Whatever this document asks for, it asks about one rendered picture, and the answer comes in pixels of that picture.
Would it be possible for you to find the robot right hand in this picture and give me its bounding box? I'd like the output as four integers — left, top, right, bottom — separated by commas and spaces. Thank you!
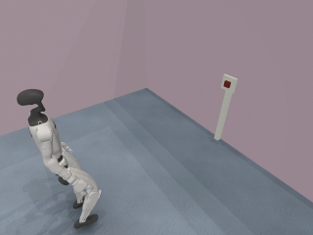
73, 179, 94, 196

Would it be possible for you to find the left robot shin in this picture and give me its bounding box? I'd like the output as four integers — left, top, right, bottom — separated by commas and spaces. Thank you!
73, 186, 83, 204

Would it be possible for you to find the button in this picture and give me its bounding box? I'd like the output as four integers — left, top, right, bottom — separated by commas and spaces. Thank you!
223, 80, 231, 88

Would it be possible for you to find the right robot forearm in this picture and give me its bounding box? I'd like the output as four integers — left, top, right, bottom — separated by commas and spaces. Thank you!
47, 160, 79, 186

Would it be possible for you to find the robot left hand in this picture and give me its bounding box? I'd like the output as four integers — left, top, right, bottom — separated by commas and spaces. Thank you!
61, 142, 72, 152

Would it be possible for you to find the robot left thigh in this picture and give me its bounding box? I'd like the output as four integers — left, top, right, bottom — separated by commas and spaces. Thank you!
62, 150, 82, 170

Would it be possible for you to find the robot right upper arm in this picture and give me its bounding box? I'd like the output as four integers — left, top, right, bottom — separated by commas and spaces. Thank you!
36, 125, 58, 167

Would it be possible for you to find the panel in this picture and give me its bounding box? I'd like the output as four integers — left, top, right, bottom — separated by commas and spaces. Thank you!
214, 73, 238, 141

